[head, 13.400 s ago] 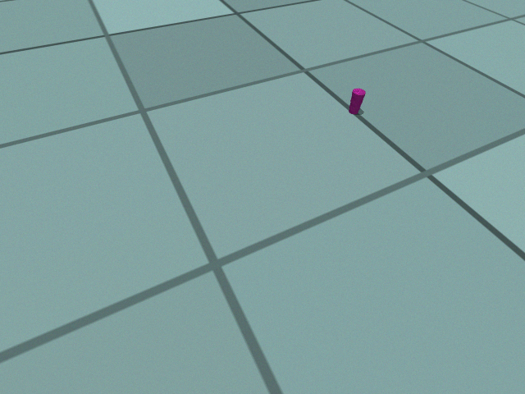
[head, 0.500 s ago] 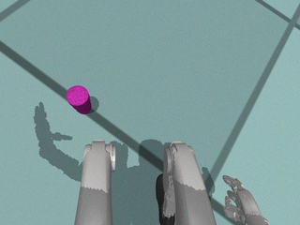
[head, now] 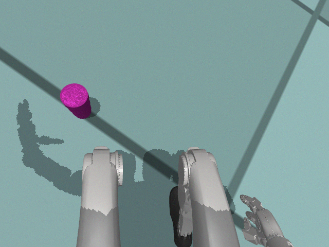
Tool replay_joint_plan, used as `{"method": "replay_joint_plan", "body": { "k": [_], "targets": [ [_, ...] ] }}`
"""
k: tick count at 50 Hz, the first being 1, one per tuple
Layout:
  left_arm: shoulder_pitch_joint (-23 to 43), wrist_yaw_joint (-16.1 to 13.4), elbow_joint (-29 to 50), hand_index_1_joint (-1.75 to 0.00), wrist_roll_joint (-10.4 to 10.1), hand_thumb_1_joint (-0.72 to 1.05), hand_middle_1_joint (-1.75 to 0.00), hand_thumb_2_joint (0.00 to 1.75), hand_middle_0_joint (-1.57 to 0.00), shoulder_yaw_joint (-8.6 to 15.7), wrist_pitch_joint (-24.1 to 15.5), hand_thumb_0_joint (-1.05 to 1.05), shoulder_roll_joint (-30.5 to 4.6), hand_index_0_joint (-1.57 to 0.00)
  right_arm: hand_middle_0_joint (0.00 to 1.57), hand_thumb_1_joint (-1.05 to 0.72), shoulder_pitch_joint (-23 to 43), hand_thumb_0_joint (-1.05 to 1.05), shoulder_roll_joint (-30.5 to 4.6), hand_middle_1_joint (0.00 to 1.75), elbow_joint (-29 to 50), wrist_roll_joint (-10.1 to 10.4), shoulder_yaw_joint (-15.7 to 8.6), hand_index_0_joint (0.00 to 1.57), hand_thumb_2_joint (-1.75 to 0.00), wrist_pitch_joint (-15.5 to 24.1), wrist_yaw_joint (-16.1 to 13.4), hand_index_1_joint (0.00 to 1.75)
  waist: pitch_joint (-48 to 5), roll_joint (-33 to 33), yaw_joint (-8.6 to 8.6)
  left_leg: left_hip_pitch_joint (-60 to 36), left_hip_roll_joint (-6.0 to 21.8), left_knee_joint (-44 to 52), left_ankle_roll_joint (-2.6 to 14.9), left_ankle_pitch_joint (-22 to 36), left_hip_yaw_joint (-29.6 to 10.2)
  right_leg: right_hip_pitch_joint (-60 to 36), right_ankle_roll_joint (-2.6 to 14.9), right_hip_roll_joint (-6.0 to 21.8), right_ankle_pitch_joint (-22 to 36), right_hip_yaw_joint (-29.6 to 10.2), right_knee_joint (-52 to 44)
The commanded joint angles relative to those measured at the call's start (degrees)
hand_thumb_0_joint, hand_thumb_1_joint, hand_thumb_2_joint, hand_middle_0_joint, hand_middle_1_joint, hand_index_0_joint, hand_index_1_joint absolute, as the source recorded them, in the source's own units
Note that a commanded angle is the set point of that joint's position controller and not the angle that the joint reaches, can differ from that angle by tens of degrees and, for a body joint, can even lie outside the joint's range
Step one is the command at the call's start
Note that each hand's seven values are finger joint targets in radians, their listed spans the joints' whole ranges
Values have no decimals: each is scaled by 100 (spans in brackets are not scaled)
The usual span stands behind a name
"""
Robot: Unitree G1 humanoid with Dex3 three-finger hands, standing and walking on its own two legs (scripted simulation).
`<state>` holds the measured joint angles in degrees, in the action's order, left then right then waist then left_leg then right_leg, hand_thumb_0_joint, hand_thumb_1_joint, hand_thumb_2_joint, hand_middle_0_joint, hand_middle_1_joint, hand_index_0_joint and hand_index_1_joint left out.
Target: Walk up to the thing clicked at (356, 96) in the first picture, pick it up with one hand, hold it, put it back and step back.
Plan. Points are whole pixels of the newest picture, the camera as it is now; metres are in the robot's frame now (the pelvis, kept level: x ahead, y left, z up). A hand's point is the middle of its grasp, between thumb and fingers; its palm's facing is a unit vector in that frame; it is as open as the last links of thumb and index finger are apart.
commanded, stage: go down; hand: left
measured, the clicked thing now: (78, 103) +0.51 +0.26 -0.30
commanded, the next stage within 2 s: approach in 0.08 s
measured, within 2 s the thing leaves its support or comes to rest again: neither
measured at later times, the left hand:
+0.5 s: hand out of the picture +0.41 +0.43 -0.05, palm faces +0.32 -0.95 -0.02, open 17.4 cm
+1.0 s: hand (49, 110) +0.45 +0.32 -0.24, palm faces +0.27 -0.96 +0.02, open 17.5 cm
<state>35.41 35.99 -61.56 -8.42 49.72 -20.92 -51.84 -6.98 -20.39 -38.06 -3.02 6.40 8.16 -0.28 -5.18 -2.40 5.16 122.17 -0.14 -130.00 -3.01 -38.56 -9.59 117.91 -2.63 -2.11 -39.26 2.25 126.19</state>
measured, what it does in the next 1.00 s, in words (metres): lowers itself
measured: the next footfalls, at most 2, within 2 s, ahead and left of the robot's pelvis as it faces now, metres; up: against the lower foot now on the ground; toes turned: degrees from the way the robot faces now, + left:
none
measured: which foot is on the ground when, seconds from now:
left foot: down 0.00-1.00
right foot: down 0.00-1.00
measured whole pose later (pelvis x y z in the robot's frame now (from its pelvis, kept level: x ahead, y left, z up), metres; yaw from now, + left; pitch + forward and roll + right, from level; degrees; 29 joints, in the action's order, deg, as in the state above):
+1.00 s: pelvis -0.01 +0.02 -0.09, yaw -8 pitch +16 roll -15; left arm 39.1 19.0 -83.1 -6.6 43.5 -52.5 -53.0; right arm 7.1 -22.3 -31.4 -16.7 25.3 0.6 4.8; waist 13.8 -13.5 13.7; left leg 128.1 -0.5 -151.2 -2.1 -41.0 -19.2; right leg 120.6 -3.6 -5.9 -38.0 8.8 139.2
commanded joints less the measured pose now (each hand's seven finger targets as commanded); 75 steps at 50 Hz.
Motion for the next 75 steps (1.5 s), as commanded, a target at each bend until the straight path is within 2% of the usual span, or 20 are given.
{"method": "replay_joint_plan", "body": {
  "k": [1, 6, 11, 16, 21, 22, 25, 28, 31, 33, 37, 40, 41, 44, 46, 48, 50, 58, 66, 75],
  "targets": [
    [1164, -46, 1268, -8, -191, -43, -11, 11, -1, 356, -371, 0, -2579, -4, 20, -87, -699, 0, -1385, 30, 303, 17, -504, 20, -89, 121, -88, 30, -3509, 1679, -268, -2592, 145, 1768, 410, 519, 601, -1558, 483, -13, 588, 495, -1178],
    [1116, -35, 1181, -9, -194, -45, -12, 11, -1, 332, -338, 0, -2459, -4, 20, -88, -742, 0, -1409, 30, 290, 17, -499, 20, -89, 84, -84, 30, -3512, 1759, -213, -2761, 151, 1727, 381, 716, 543, -1425, 496, -4, 756, 525, -1090],
    [1059, -30, 919, -5, -211, -50, -8, 0, -5, 254, -390, 0, -2350, -8, 20, -89, -633, 0, -1417, 30, 319, 29, -455, 20, -89, 72, -69, 30, -3001, 1624, -129, -2414, 152, 1717, 409, 236, 470, -1110, 483, -13, 382, 573, -1067],
    [1179, 14, 441, -6, -403, -53, -9, 0, -5, 175, -848, 0, -2067, -8, 20, -89, -514, 0, -1414, 30, 367, -91, -280, 20, -89, 118, -29, 30, -2749, 1193, 92, -1967, 147, 1192, 442, 424, 501, -1112, 444, -63, 495, 618, -946],
    [1451, -24, -260, -8, -406, -54, -12, 3, -5, -233, -1341, 0, -1725, -8, 20, -88, -311, 0, -1538, 30, 441, -251, -76, 20, -89, 72, 45, 30, -2367, 1266, 329, -1903, 193, 1041, 375, 52, 309, -754, 446, -97, 240, 776, -683],
    [1567, -105, -172, -9, -365, -55, -12, 3, -5, -56, -1449, 0, -2105, -8, 20, -88, -252, 0, -1572, 30, 511, -302, -38, 20, -89, 51, 53, 30, -2460, 1281, 265, -1817, 192, 930, 386, 25, 345, -853, 435, -122, 215, 774, -675],
    [1436, -268, -507, -9, -270, -58, -12, 4, -5, 1, -1692, 0, -2158, -8, 20, -88, -219, 0, -1611, 30, 529, -452, 118, 20, -89, -94, 119, 30, -2614, 1354, 294, -1822, 212, 623, 353, 495, 373, -1050, 425, -145, 588, 828, -436],
    [1621, -448, -172, -9, -130, -60, -12, 3, -6, 130, -2054, 0, -2534, -9, 20, -89, -75, 0, -1713, 30, 562, -628, 264, 20, -89, -222, 160, 30, -2874, 1900, 272, -2224, 249, 467, 268, 933, 313, -1132, 434, -146, 935, 873, -161],
    [1583, -586, -275, -11, -75, -61, -14, 6, -6, -89, -2322, 0, -2208, -8, 20, -89, 120, 0, -1794, 30, 541, -768, 378, 20, -89, -348, 212, 30, -2639, 2164, 415, -2307, 283, 412, 213, 788, 198, -886, 444, -169, 840, 987, -1],
    [1581, -708, -167, -13, -72, -61, -14, 7, -6, 69, -2515, 0, -2433, -8, 20, -89, 183, 0, -1882, 30, 566, -850, 476, 20, -89, -428, 231, 30, -2712, 2283, 456, -2386, 303, 311, 184, 984, 147, -1027, 427, -183, 1013, 1054, 98],
    [1372, -865, -379, -13, -83, -61, -15, 8, -6, -83, -2827, 0, -2164, -8, 20, -90, 428, 0, -1995, 30, 589, -1025, 667, 20, -90, -563, 260, 30, -2624, 2484, 650, -2625, 344, 105, 131, 1376, -24, -999, 412, -211, 1303, 1162, 284],
    [1394, -996, -777, -13, -101, -60, -15, 9, -5, -565, -3021, 0, -1554, -7, 20, -91, 654, 0, -2010, 30, 649, -1128, 840, 20, -90, -609, 295, 30, -2270, 2306, 917, -2544, 376, -14, 118, 1361, -166, -939, 386, -234, 1333, 1278, 330],
    [1333, -1120, -901, -13, -53, -60, -15, 9, -5, -421, -3089, 0, -1797, -7, 20, -91, 656, 0, -2049, 30, 633, -1182, 898, 20, -90, -638, 298, 30, -2213, 2224, 943, -2456, 386, -86, 118, 1398, -209, -1038, 373, -259, 1394, 1302, 345],
    [1450, -1434, -1092, -12, 11, -61, -15, 8, -5, -523, -3387, 0, -1843, -9, 20, -90, 889, 0, -2062, 30, 735, -1269, 1107, 20, -90, -714, 347, 30, -1886, 1976, 990, -2046, 395, -216, 146, 977, -259, -1158, 336, -293, 1188, 1359, 335],
    [1396, -1680, -1272, -12, 78, -61, -15, 10, -5, -400, -3583, 0, -2019, -8, 20, -90, 933, 0, -2131, 30, 692, -1364, 1198, 20, -90, -769, 383, 30, -1726, 2093, 1044, -1991, 397, -237, 134, 840, -312, -1200, 321, -318, 1131, 1428, 368],
    [1522, -1894, -1220, -13, 109, -61, -16, 10, -5, -626, -3772, 0, -1742, -8, 20, -91, 1091, 0, -2132, 30, 781, -1439, 1307, 20, -90, -799, 437, 30, -1719, 2193, 1127, -2167, 424, -217, 85, 907, -397, -1166, 317, -337, 1168, 1519, 447],
    [1438, -2182, -1341, -13, 202, -61, -16, 11, -5, -511, -3896, 0, -1891, -8, 20, -90, 1110, 0, -2202, 30, 738, -1534, 1340, 20, -90, -858, 465, 30, -1590, 2297, 1139, -2181, 435, -246, 69, 870, -437, -1151, 311, -354, 1154, 1556, 459],
    [1468, -2978, -1578, -13, 519, -61, -15, 12, -6, -1076, -4209, 0, -1373, -8, 20, -91, 1322, 0, -2232, 30, 794, -1799, 1467, 20, -90, -1108, 602, 30, -1016, 2203, 1495, -1960, 457, -242, 54, 766, -644, -1148, 263, -386, 1232, 1697, 509],
    [1579, -3309, -1767, -17, 465, -52, -19, 18, -11, -1371, -4432, 0, -1181, -14, 20, -91, 1410, 0, -2252, 30, 813, -1835, 1598, 20, -90, -1200, 662, 30, -821, 1919, 1666, -1744, 451, -336, 117, 445, -760, -1167, 212, -451, 1134, 1761, 423],
    [1513, -3710, -1849, -17, 625, -47, -18, 20, -10, -1385, -4619, 0, -1328, -12, 20, -91, 1543, 0, -2264, 30, 891, -1883, 1709, 20, -90, -1304, 705, 30, -736, 2059, 1639, -1806, 492, -295, 78, 498, -846, -1231, 225, -485, 1204, 1831, 472]
  ]
}}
